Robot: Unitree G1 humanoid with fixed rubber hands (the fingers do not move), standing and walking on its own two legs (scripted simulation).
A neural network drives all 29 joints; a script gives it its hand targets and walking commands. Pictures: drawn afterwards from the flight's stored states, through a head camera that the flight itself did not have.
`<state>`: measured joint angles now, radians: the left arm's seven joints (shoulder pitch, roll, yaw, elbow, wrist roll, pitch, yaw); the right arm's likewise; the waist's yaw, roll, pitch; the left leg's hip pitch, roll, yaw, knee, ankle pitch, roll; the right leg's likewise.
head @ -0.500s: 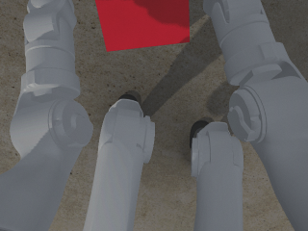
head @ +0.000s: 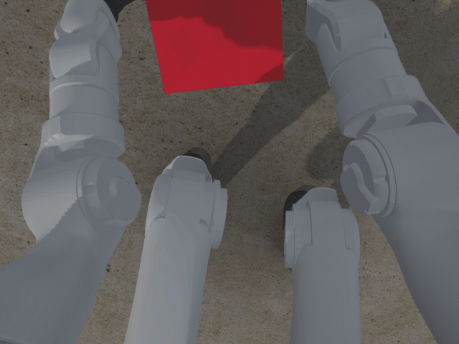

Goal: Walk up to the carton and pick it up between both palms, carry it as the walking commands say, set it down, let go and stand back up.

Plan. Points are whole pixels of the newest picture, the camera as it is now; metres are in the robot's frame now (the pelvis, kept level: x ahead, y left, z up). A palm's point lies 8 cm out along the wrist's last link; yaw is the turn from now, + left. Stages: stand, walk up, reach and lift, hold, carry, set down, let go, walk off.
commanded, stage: set down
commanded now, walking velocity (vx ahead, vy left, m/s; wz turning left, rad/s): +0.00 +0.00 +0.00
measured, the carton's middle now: out of the picture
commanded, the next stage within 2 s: none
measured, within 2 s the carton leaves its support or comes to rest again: rests again in 0.50 s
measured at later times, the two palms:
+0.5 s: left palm out of the picture +0.49 +0.28 -0.19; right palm out of the picture +0.57 +0.02 -0.20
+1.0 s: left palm out of the picture +0.50 +0.28 -0.20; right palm out of the picture +0.57 +0.01 -0.21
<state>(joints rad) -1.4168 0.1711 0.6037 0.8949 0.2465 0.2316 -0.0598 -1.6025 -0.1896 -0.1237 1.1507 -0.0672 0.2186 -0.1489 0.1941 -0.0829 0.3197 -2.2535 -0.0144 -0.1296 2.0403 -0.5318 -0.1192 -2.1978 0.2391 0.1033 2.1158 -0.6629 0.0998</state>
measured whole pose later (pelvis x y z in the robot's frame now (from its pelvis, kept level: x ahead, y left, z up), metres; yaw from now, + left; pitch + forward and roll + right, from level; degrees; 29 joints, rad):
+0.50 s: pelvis +0.01 +0.00 +0.00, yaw +0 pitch +43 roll +1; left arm -1.42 0.17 0.65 0.89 0.26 0.20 -0.09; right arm -1.60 -0.18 -0.16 1.13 -0.11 0.18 -0.11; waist 0.19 -0.07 0.34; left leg -2.26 0.00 -0.12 2.07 -0.56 -0.11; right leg -2.21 0.22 0.09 2.14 -0.68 0.09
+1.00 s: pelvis +0.00 +0.01 -0.01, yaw +0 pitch +42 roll +2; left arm -1.49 0.21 0.63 1.05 0.21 0.11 -0.06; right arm -1.59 -0.22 -0.11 1.12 -0.07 0.14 -0.09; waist 0.20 -0.06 0.37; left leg -2.26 0.01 -0.09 2.09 -0.55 -0.10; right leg -2.21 0.18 0.09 2.16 -0.67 0.09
